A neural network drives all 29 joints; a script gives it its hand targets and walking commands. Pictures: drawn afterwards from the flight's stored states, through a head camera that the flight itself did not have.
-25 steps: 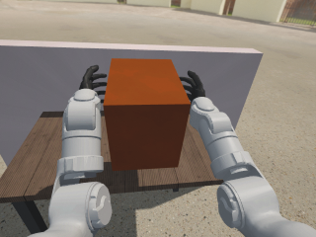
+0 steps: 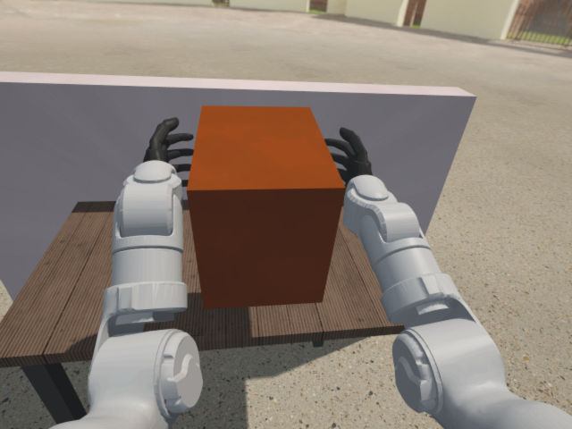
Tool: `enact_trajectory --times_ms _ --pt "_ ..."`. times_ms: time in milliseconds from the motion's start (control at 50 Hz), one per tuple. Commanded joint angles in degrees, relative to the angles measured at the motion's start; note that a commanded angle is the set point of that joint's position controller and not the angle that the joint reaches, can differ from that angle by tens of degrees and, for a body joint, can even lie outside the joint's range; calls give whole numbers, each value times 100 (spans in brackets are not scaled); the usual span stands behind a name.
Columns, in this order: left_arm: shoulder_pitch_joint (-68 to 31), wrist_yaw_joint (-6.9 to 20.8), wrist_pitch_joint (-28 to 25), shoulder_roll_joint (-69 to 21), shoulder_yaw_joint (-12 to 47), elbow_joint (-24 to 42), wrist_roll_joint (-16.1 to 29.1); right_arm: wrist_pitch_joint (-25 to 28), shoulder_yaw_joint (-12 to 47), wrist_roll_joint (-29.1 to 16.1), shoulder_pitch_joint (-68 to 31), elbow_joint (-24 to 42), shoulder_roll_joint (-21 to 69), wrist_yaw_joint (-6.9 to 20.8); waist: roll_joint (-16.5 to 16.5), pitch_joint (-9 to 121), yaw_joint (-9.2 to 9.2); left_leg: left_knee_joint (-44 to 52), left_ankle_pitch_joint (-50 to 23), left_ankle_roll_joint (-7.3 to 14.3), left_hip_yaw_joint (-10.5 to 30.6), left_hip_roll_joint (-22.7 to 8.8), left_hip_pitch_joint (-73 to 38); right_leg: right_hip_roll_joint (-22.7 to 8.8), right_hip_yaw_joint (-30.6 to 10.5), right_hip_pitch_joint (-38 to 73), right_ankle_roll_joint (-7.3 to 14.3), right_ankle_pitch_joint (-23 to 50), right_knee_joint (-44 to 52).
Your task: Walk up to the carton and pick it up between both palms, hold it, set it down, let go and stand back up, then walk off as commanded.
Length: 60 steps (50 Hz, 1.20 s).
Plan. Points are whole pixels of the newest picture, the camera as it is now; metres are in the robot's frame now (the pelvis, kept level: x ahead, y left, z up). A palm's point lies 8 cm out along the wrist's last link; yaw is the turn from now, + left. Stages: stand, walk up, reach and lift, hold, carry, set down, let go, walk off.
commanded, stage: hold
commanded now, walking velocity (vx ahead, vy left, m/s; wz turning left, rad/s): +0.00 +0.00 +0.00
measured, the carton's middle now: (260, 201) +0.41 +0.02 +0.20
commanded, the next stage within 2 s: set down in 1.62 s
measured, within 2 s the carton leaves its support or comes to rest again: neither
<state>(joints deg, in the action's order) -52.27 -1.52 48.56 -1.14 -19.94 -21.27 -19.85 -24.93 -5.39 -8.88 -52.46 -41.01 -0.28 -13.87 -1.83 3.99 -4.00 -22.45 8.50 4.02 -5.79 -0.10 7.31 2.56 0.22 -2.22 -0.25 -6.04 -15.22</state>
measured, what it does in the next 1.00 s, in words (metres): stands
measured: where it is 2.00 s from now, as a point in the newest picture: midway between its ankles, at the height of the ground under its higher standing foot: outside the picture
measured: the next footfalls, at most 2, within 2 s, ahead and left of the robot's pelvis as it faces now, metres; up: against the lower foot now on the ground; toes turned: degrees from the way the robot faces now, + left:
none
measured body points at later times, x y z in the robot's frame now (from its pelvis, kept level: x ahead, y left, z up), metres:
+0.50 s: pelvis +0.00 +0.00 +0.00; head -0.08 +0.03 +0.44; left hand +0.39 +0.15 +0.26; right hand +0.39 -0.12 +0.25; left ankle +0.06 +0.06 -0.75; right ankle +0.03 -0.12 -0.75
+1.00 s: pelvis +0.00 +0.00 +0.00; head -0.08 +0.03 +0.44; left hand +0.39 +0.15 +0.26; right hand +0.39 -0.12 +0.25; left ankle +0.06 +0.06 -0.75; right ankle +0.03 -0.12 -0.75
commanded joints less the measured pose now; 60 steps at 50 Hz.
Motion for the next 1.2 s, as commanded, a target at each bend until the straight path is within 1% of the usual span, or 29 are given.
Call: enact_trajectory --times_ms 0,40,80,140,160,180,260,280,300,440,520,560,580,620,640,700,720,740,780,800,880,940,960,980,1000,1020,1060,1100,1180 --pt "-3158 1048 -338 -3887 2459 839 674 576 1609 -931 -5027 2601 3293 554 597 2148 -233 724 -266 -426 777 -322 -790 192 277 1325 -101 433 -106" --pt "-3185 1031 -309 -3902 2482 656 674 511 1560 -922 -5090 2443 3158 543 643 1912 -337 709 -204 -461 802 -309 -807 212 258 1232 -70 317 -87" --pt "-3127 1041 -319 -3846 2346 613 571 521 1533 -924 -5031 2385 3228 551 546 1840 -232 749 -110 -431 748 -308 -754 210 264 1210 -76 245 -60" --pt "-3290 1061 -333 -3746 2311 546 553 510 1555 -870 -5087 2256 3253 558 491 1793 -224 746 5 -421 733 -292 -687 160 285 1184 -106 111 -8" --pt "-3382 1054 -354 -3861 2405 655 639 539 1458 -864 -5084 2307 3210 569 642 1872 -302 797 150 -403 788 -322 -684 199 291 1157 -79 73 -76" --pt "-3317 1028 -369 -3843 2453 899 695 571 1605 -933 -5091 2555 3341 570 647 2168 -226 718 -218 -399 748 -327 -770 204 262 1280 -77 367 -130" --pt "-3335 1061 -334 -3880 2321 282 575 542 1300 -736 -5167 2145 3125 604 596 1665 -355 929 552 -373 815 -359 -611 168 285 1040 -85 -209 -26" --pt "-3262 1058 -361 -3881 2390 619 619 573 1347 -764 -5012 2308 3184 607 591 1935 -363 879 279 -366 797 -365 -685 174 304 1178 -91 107 -94" --pt "-3099 1053 -339 -3769 2231 486 542 547 1483 -817 -5002 2258 3190 588 532 1844 -202 796 -31 -367 745 -340 -665 154 273 1268 -108 237 -98" --pt "-3191 1001 -353 -3916 2551 867 743 553 1677 -948 -5089 2581 3262 538 551 2167 -283 549 -676 -505 751 -277 -1038 214 254 1183 -38 482 -32" --pt "-3145 1007 -306 -3848 2458 675 643 509 1599 -874 -4953 2305 3267 560 574 1835 -270 702 -186 -447 754 -305 -845 170 243 1054 -49 166 -10" --pt "-3164 1026 -309 -3807 2455 802 648 524 1651 -940 -4985 2502 3283 547 563 2038 -239 641 -427 -442 722 -267 -931 171 257 1175 -79 387 -34" --pt "-3223 1023 -286 -3786 2361 466 575 491 1572 -857 -5088 2217 3166 561 591 1714 -240 753 -3 -420 742 -287 -749 181 257 1100 -64 32 -18" --pt "-3195 1015 -332 -3822 2416 762 664 544 1671 -905 -5055 2571 3320 569 493 2088 -220 748 -120 -389 755 -305 -741 207 271 1291 -77 310 -98" --pt "-3074 1025 -284 -3748 2223 266 516 499 1525 -834 -5107 2268 3178 553 508 1656 -209 815 206 -348 727 -267 -610 160 244 1105 -71 -83 1" --pt "-3263 1045 -356 -3818 2435 701 674 545 1557 -850 -5007 2464 3258 563 518 2067 -295 734 -141 -396 749 -284 -809 178 250 1214 -87 265 -63" --pt "-3291 1033 -339 -3731 2379 603 607 512 1463 -824 -4934 2174 3127 560 583 1867 -310 734 19 -409 759 -289 -768 145 247 1126 -84 95 -31" --pt "-3239 1036 -345 -3793 2380 591 643 560 1592 -863 -5168 2453 3271 561 507 1967 -201 761 -44 -361 726 -300 -689 177 240 1184 -84 161 -65" --pt "-3174 1016 -338 -3932 2597 921 763 567 1671 -930 -5008 2648 3288 549 585 2222 -275 619 -562 -469 761 -318 -933 202 266 1246 -65 537 -97" --pt "-3241 1014 -303 -3818 2454 547 659 522 1562 -898 -5146 2364 3167 537 592 1878 -318 667 -185 -453 786 -288 -867 156 232 1109 -59 141 -6" --pt "-3099 1027 -301 -3882 2464 774 674 531 1608 -906 -4925 2484 3208 540 572 1997 -291 639 -478 -484 733 -293 -892 187 272 1184 -61 446 -39" --pt "-3222 1031 -306 -3839 2381 569 584 526 1446 -822 -4986 2264 3100 581 635 1771 -336 805 58 -432 823 -344 -781 166 265 1119 -66 63 -39" --pt "-3248 1048 -323 -3810 2413 681 649 550 1516 -848 -5068 2441 3223 578 507 1916 -320 720 -115 -447 748 -302 -732 155 280 1217 -76 195 -50" --pt "-3386 1034 -352 -3870 2515 862 720 553 1533 -867 -5010 2392 3272 590 658 2036 -304 745 -120 -445 785 -342 -779 181 263 1162 -67 264 -92" --pt "-3291 1014 -327 -3725 2336 655 620 534 1603 -914 -5103 2373 3275 586 575 1951 -178 728 -63 -388 707 -288 -682 179 256 1178 -51 129 -74" --pt "-3326 1016 -320 -3703 2265 475 571 516 1524 -849 -5081 2237 3229 592 557 1764 -211 802 162 -359 723 -292 -601 163 277 1121 -61 -31 -52" --pt "-3108 1036 -311 -3793 2286 567 596 556 1554 -876 -5046 2423 3252 580 461 1956 -191 740 -151 -381 724 -285 -720 177 269 1225 -68 198 -52" --pt "-3301 1041 -321 -3818 2358 524 579 547 1457 -827 -5086 2272 3195 583 593 1867 -287 799 154 -405 750 -296 -737 172 285 1140 -67 8 -27" --pt "-3181 1031 -311 -3823 2465 750 613 506 1571 -890 -4835 2260 3147 564 661 1883 -324 678 -410 -506 748 -303 -878 197 252 1217 -68 408 -38"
